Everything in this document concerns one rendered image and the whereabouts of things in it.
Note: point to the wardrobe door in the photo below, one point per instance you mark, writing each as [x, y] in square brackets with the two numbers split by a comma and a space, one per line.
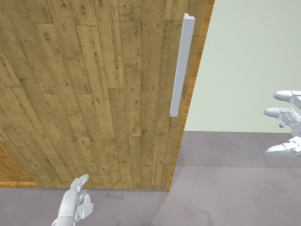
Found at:
[86, 88]
[10, 169]

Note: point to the left robot hand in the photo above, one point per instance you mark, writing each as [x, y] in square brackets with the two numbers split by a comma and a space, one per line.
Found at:
[72, 198]

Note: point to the handle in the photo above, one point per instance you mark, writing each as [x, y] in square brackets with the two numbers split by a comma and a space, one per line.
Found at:
[188, 24]

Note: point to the right robot hand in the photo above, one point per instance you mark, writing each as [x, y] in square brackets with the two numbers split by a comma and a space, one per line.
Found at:
[292, 147]

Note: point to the left robot forearm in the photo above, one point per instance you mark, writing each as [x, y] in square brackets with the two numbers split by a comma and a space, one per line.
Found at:
[64, 221]

